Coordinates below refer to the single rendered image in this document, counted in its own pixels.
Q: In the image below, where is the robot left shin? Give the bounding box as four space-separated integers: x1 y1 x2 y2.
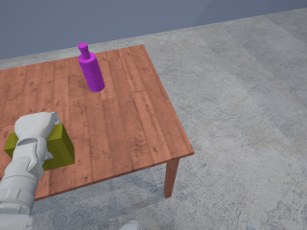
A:
130 220 140 226

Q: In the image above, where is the left robot upper arm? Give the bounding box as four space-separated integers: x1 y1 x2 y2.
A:
0 214 35 230

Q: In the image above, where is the robot left hand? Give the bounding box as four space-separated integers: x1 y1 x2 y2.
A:
14 111 60 160

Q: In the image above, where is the table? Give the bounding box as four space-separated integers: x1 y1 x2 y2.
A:
0 44 195 201

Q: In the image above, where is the robot left forearm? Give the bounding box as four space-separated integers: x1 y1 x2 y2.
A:
0 135 47 216

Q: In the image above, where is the sponge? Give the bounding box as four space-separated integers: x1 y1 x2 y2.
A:
4 124 75 171

